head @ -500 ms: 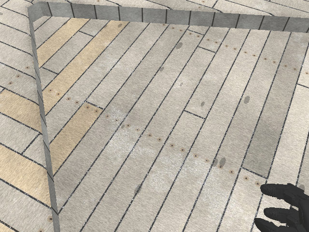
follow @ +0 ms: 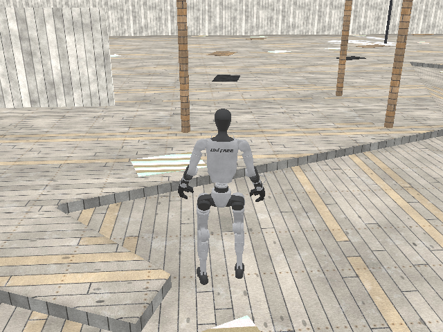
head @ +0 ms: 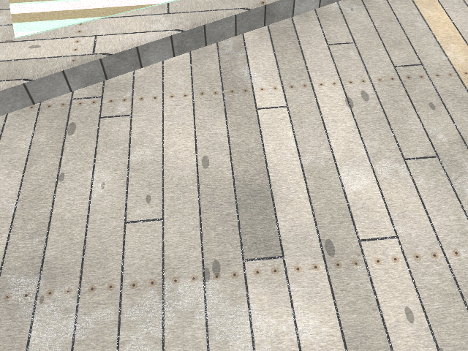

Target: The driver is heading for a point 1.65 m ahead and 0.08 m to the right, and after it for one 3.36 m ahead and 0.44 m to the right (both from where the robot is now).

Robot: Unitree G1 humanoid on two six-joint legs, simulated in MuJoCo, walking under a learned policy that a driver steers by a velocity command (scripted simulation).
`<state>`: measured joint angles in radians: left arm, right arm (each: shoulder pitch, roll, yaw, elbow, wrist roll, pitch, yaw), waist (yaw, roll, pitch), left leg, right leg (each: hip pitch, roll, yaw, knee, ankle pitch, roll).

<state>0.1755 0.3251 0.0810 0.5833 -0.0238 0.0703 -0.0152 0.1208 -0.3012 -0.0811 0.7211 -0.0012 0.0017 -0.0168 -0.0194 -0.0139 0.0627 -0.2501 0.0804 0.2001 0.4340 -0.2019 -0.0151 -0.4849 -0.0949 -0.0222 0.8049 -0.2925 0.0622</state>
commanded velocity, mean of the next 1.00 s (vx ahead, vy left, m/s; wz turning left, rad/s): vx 0.54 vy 0.00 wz -0.35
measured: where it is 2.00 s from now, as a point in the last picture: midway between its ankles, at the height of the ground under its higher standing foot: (301, 127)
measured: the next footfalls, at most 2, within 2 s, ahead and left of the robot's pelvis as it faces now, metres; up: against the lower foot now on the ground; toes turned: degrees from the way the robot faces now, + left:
right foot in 0.06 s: +0.06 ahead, -0.14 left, +0.00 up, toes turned -8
left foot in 0.58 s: +0.19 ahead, +0.09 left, +0.00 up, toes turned -17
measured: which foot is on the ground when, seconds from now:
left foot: down 0.00-0.06, up 0.08-0.56, down 0.58-1.00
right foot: up 0.00-0.04, down 0.06-0.58, up 0.60-1.00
